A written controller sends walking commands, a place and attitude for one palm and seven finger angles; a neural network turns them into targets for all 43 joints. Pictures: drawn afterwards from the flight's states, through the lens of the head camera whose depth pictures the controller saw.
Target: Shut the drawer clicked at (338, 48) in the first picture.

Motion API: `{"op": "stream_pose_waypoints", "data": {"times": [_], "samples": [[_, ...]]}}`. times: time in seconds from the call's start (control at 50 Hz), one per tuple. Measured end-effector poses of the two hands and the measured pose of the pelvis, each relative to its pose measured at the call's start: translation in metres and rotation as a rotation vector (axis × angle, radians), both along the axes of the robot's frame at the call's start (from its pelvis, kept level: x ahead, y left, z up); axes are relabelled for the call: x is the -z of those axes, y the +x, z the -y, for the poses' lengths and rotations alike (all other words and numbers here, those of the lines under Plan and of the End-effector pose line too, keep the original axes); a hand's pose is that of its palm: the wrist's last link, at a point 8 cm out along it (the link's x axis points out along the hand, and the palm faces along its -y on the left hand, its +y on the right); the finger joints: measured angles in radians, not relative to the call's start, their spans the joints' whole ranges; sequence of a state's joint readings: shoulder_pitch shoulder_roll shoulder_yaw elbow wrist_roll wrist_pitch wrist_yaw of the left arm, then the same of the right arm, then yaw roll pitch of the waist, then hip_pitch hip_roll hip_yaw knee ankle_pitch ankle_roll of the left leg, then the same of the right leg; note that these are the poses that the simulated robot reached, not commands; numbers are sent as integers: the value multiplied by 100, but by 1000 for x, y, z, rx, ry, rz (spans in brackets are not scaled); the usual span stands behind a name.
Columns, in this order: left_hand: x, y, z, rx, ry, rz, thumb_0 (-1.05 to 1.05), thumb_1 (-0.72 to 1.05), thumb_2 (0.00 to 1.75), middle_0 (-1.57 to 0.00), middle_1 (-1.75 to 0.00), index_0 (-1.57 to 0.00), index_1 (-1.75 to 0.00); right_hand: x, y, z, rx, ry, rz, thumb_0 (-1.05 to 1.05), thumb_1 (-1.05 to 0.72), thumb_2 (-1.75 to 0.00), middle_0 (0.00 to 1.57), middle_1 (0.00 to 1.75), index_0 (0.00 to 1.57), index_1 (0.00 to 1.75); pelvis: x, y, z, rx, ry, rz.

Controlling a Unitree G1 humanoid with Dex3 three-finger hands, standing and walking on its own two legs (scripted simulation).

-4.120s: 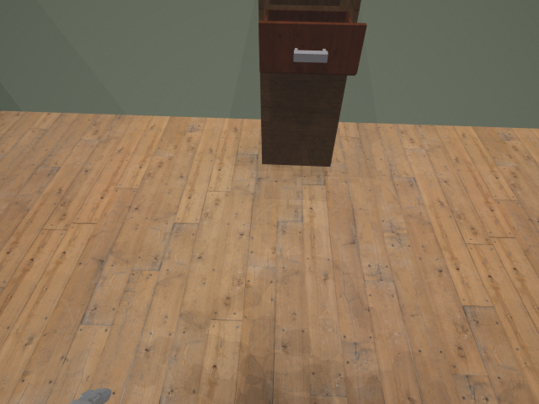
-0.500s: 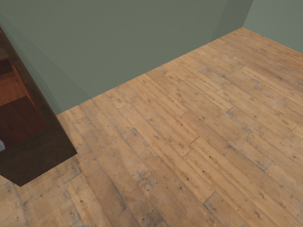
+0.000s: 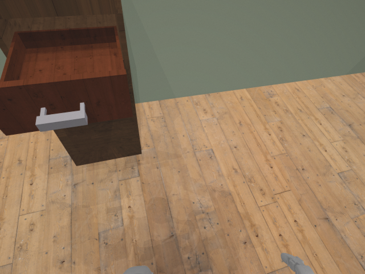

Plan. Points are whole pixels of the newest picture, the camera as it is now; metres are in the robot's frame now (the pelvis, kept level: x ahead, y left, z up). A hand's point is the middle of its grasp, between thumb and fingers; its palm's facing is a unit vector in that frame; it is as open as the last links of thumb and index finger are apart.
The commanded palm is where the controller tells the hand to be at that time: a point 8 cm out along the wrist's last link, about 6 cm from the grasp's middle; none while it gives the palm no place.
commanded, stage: turn to face it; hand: left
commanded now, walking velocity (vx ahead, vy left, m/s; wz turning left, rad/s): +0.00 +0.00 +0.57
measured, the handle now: (63, 114) +0.45 +0.35 +0.03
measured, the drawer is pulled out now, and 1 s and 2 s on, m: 0.30 0.30 0.30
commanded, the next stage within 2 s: take the last steps up to it in 0.54 s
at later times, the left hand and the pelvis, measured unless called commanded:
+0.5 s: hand out of the picture +0.07 +0.19 -0.13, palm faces +0.23 -0.93 -0.28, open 7.4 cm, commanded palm none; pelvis +0.01 -0.03 +0.01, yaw +14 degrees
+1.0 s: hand out of the picture -0.07 +0.20 -0.16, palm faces +0.40 -0.90 -0.18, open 7.4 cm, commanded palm none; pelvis +0.02 +0.02 +0.03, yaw +21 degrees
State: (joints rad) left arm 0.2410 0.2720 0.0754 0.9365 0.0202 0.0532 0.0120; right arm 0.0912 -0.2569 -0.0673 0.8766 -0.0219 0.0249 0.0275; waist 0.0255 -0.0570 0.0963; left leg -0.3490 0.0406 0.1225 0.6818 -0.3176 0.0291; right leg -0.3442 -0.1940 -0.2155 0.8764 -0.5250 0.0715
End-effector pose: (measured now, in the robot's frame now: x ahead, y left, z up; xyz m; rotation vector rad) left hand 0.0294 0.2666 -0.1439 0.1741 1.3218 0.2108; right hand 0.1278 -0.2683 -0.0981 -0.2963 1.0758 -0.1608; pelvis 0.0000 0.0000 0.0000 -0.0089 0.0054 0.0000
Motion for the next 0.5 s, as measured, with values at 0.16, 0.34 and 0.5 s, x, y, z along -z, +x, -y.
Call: {"op": "stream_pose_waypoints", "data": {"times": [0.16,0.34,0.5], "samples": [[-22,1,-22,-77,8,45,1,91,89,-19,-30,-20,-30,-15,9,-29,-79,-3,-33,0,-90,-90,20,30,20,30,-20,4,-11,-89,-34,-9],[-38,25,-3,-106,27,143,0,91,89,-19,-30,-20,-30,6,-8,-33,-100,67,-115,1,-90,-90,21,30,20,30,-21,6,2,-177,-16,-7],[-47,20,36,-128,66,206,0,91,89,-20,-30,-20,-30,37,-16,-10,-109,119,-178,1,-90,-90,20,30,20,30,-11,6,29,-243,13,5]]}}
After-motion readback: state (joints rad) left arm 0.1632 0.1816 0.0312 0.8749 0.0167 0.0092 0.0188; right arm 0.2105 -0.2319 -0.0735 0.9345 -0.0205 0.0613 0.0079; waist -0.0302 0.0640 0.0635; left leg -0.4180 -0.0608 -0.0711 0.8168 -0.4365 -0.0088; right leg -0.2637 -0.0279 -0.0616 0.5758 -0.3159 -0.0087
